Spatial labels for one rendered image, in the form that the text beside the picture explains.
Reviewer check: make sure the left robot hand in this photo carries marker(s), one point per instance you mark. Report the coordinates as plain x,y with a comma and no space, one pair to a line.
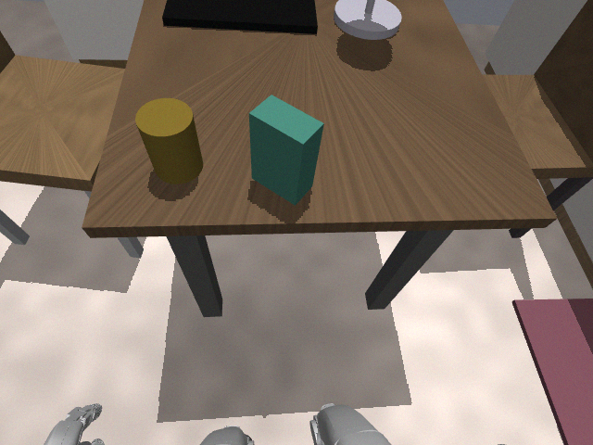
69,432

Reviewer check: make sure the chair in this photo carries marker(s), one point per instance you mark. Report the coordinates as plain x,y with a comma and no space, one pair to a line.
550,113
54,119

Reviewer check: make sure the table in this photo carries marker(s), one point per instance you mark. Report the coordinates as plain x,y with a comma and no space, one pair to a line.
413,140

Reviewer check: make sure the desk lamp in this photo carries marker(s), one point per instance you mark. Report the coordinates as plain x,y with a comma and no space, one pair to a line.
367,19

